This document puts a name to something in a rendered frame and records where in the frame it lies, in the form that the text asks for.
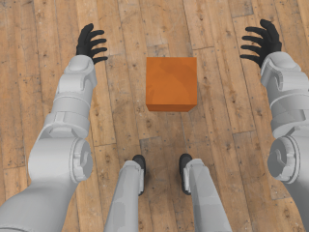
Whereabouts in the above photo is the robot right forearm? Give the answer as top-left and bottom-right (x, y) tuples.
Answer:
(260, 51), (309, 138)

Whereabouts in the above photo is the carton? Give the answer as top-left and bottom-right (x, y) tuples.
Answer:
(145, 57), (197, 112)

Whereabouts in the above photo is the robot left forearm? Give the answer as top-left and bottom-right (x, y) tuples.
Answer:
(28, 54), (98, 179)

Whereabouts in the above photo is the left robot upper arm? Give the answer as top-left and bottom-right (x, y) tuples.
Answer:
(0, 136), (94, 232)

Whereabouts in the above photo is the right robot upper arm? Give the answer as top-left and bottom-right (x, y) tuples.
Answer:
(267, 134), (309, 232)

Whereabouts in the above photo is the right robot foot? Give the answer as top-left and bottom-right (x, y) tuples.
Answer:
(179, 153), (192, 195)

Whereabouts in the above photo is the robot right hand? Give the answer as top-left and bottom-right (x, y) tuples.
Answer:
(240, 19), (282, 68)

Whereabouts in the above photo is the robot left hand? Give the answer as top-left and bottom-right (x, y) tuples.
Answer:
(75, 23), (108, 65)

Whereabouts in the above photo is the robot left shin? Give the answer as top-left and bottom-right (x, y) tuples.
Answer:
(119, 160), (140, 175)

